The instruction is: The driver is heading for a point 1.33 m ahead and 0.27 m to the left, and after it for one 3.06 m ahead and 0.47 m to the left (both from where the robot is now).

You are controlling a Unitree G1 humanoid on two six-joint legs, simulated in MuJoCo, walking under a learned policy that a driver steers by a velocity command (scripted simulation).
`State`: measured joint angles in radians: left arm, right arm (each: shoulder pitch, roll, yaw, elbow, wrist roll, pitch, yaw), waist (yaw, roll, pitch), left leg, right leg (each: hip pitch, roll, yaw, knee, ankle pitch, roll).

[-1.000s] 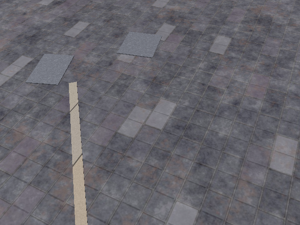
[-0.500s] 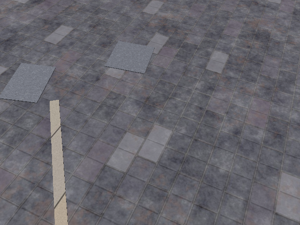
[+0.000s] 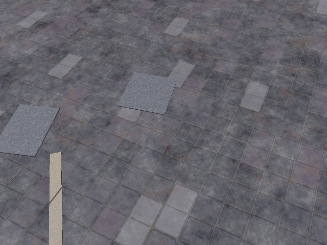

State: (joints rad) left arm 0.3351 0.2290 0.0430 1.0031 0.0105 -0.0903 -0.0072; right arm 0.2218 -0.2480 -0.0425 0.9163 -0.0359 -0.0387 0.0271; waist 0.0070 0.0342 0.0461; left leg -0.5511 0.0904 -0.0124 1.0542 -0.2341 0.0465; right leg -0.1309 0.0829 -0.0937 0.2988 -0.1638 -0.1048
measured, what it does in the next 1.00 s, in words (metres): walks ahead: left foot, then right foot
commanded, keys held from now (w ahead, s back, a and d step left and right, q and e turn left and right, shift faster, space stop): w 1.00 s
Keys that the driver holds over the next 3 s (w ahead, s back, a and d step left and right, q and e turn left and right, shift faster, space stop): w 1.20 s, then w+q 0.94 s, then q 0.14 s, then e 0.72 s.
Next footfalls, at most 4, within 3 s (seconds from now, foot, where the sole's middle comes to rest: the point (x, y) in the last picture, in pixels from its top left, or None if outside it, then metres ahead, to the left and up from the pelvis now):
0.30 left None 0.34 0.12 -0.78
0.86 right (191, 210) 0.64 -0.06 -0.78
1.44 left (152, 154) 0.93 0.12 -0.78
1.98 right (168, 103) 1.28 0.03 -0.78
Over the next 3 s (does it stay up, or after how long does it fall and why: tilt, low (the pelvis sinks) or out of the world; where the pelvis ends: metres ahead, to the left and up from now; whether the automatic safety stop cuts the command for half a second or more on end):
stays up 1.28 0.15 -0.01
